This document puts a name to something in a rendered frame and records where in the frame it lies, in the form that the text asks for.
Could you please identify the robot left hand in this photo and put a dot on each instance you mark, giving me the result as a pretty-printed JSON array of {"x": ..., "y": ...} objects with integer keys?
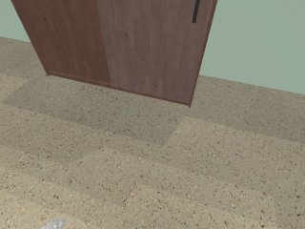
[{"x": 55, "y": 224}]

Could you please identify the wardrobe door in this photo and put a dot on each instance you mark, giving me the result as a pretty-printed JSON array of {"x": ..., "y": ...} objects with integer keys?
[
  {"x": 152, "y": 46},
  {"x": 69, "y": 35}
]

